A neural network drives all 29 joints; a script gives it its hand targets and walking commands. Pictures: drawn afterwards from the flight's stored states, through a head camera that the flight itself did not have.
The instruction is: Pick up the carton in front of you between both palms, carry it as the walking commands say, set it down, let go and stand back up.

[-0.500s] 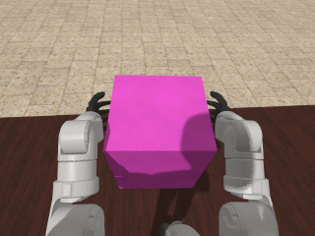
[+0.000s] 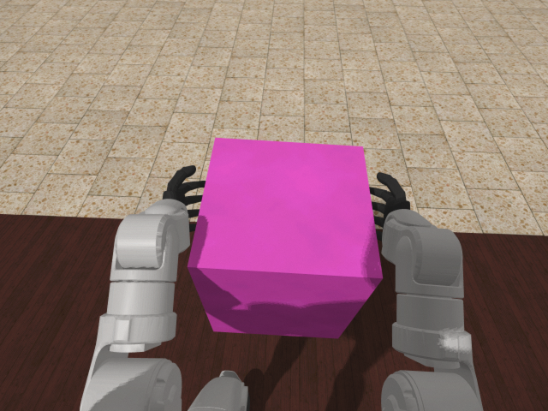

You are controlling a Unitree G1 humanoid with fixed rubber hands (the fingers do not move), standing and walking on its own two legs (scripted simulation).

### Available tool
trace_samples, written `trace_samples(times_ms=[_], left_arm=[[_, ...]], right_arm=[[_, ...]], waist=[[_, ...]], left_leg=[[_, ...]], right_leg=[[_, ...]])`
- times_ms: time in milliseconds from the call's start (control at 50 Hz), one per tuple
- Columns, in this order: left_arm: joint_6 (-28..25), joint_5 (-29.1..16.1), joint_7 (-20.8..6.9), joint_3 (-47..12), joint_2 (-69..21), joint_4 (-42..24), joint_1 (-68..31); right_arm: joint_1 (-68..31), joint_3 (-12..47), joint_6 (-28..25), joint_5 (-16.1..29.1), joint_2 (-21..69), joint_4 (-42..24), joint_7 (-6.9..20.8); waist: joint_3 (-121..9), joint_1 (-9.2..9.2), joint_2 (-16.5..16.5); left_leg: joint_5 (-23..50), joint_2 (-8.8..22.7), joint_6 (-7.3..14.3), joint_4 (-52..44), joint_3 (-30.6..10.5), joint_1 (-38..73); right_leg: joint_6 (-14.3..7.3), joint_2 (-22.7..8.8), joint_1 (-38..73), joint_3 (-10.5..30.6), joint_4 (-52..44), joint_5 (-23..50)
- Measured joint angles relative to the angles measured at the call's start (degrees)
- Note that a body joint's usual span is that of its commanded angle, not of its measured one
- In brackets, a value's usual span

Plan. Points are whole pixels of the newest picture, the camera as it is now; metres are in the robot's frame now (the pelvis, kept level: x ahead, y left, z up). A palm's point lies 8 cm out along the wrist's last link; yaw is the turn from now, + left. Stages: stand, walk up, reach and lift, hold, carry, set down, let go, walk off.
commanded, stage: carry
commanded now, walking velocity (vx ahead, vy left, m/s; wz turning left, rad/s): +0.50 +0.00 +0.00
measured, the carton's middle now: (281, 246) +0.35 +0.02 +0.02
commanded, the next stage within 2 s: none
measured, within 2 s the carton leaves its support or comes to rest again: neither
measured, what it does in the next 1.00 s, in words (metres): goes down: left foot 0.05 m lower, then right foot 0.06 m lower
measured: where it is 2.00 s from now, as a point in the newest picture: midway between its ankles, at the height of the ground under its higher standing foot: (288, 199)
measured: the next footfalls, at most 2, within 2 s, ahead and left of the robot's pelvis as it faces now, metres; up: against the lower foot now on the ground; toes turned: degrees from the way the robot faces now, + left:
left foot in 0.12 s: +0.25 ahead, +0.06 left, -0.05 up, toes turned +0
right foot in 0.68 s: +0.59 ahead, -0.04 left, -0.11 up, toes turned +0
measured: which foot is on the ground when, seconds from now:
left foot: up 0.00-0.10, down 0.12-0.68, up 0.70-1.00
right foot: down 0.00-0.14, up 0.16-0.66, down 0.68-1.00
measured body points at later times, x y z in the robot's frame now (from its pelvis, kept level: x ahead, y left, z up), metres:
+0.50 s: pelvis +0.30 +0.03 -0.05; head +0.34 +0.04 +0.40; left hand +0.67 +0.15 +0.04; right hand +0.66 -0.15 +0.05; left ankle +0.22 +0.06 -0.78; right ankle +0.42 -0.14 -0.72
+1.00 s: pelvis +0.60 -0.02 -0.10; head +0.65 -0.03 +0.35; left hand +0.95 +0.16 -0.02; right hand +0.97 -0.14 -0.03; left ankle +0.69 +0.15 -0.77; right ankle +0.56 -0.04 -0.83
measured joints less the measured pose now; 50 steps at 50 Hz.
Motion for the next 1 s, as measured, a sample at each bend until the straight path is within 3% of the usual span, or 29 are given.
trace_samples(times_ms=[80,120,140,180,240,340,420,500,620,680,700,720,780,900,1000], left_arm=[[0.6,-0.3,0.0,-0.3,0.6,0.1,-1.6],[1.5,-0.9,0.0,-0.1,1.7,1.1,-2.4],[1.7,-1.3,-0.2,-0.2,2.7,2.1,-3.3],[1.9,-1.8,-0.3,0.3,3.8,4.6,-4.6],[3.7,-0.6,-0.3,0.0,2.8,6.1,-4.1],[5.1,1.9,-0.2,1.1,0.6,4.3,-2.7],[4.3,2.5,-0.2,1.8,0.1,1.5,-1.4],[3.9,2.4,-0.1,1.8,-0.1,-2.0,-0.4],[4.3,2.4,-0.1,2.6,0.2,-3.2,-0.9],[4.3,3.4,-0.2,2.4,-0.3,0.3,-2.6],[3.9,3.9,-0.2,2.2,-0.6,1.7,-3.3],[3.4,4.3,-0.2,2.0,-0.7,3.2,-3.9],[3.8,3.6,-0.3,1.4,-0.1,5.6,-2.8],[3.3,0.4,0.0,0.7,1.1,3.6,0.1],[0.9,0.1,0.0,0.8,0.4,2.1,0.0]], right_arm=[[-1.4,-0.3,1.1,0.0,-0.4,-0.6,0.0],[-3.2,-0.1,1.6,-0.5,-0.2,1.5,0.0],[-4.1,-0.2,1.4,-0.9,0.1,2.7,0.0],[-6.0,0.2,1.2,-1.4,0.0,6.0,0.0],[-5.2,0.5,2.8,0.1,-1.3,8.0,-0.1],[-4.2,0.9,2.8,2.5,-2.3,8.6,-0.4],[-4.3,0.7,1.0,2.7,-1.7,8.2,-0.5],[-4.3,0.8,0.1,2.8,-1.3,6.1,-0.5],[-5.6,1.1,-0.1,2.6,-1.2,6.4,-0.4],[-6.4,0.9,0.3,3.0,-2.7,8.9,0.1],[-7.1,0.9,0.1,3.3,-3.5,10.3,0.4],[-7.7,0.8,-0.2,3.6,-4.2,11.7,0.5],[-6.6,1.1,0.3,2.9,-3.6,13.7,0.6],[-3.3,1.1,1.8,0.5,-1.0,8.6,0.1],[-1.6,0.2,0.3,0.0,-0.1,4.2,-0.1]], waist=[[-2.6,0.66,0.7],[-4.0,0.38,1.7],[-4.5,-0.63,0.5],[-4.0,-3.03,-1.0],[-3.1,-5.69,0.4],[-0.9,-7.52,0.7],[0.1,-8.27,0.4],[0.1,-8.37,-0.2],[-2.8,-9.41,-1.1],[-4.7,-8.71,-1.9],[-5.1,-7.72,-1.0],[-4.8,-6.40,0.2],[-3.1,-3.39,-0.2],[0.5,-1.13,-0.9],[1.2,-0.33,-0.7]], left_leg=[[9.6,-3.1,1.9,-14.2,3.1,7.1],[14.2,-3.4,2.5,-19.1,4.6,13.0],[8.6,-4.4,3.4,-16.7,4.9,13.5],[-0.7,-6.2,5.0,-9.0,5.5,11.5],[-4.9,-6.4,5.7,-5.9,5.0,12.7],[-8.8,-6.2,5.9,-7.2,4.7,17.3],[-11.6,-6.1,5.5,-8.8,3.8,21.4],[-15.0,-6.2,4.7,-10.4,2.5,26.1],[-25.0,-7.3,3.8,-6.2,0.9,32.6],[-27.8,-7.6,2.2,8.1,3.1,32.3],[-29.7,-7.0,0.9,16.1,2.8,29.6],[-31.8,-6.5,0.0,23.7,1.6,26.1],[-31.9,-5.4,-0.2,35.8,-1.0,15.7],[-22.4,0.2,-0.9,23.8,-2.8,2.4],[-10.8,1.8,-1.1,14.0,-2.4,-2.6]], right_leg=[[0.7,0.9,4.0,0.5,5.5,-8.0],[1.8,1.4,3.8,-1.1,15.2,-9.7],[3.1,0.1,1.8,-1.5,22.4,-9.4],[5.5,-0.7,-5.3,1.7,39.2,-13.8],[5.4,-2.2,-14.7,3.5,46.5,-12.4],[6.4,-7.2,-25.5,4.8,35.0,-5.9],[6.5,-9.0,-30.7,4.7,27.6,3.3],[5.7,-8.5,-31.4,3.6,18.5,12.4],[3.3,-4.4,-23.5,-0.8,-2.2,27.2],[2.4,-3.4,-15.5,-2.7,-8.2,31.9],[2.3,-2.5,-15.3,-2.1,-5.1,23.6],[0.8,-1.2,-16.3,-2.0,-1.1,16.4],[-0.9,-0.5,-17.2,-2.3,5.3,12.5],[-1.0,-0.7,-11.4,-2.1,3.2,9.1],[-0.5,-0.5,-6.0,-0.8,0.1,6.0]])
